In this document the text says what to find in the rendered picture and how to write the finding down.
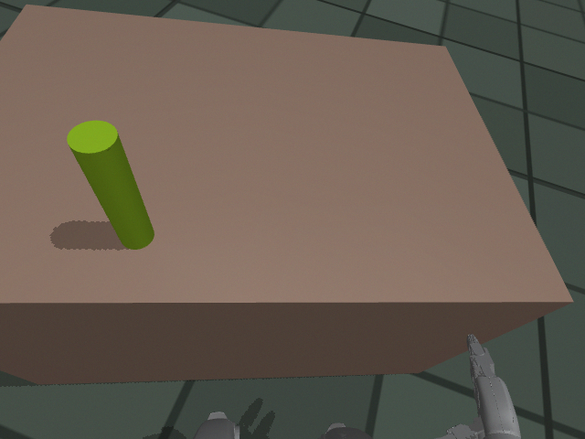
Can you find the can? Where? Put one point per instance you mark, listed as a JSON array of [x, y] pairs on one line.
[[99, 152]]

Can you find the right robot hand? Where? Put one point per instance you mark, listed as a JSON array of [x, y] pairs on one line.
[[496, 412]]

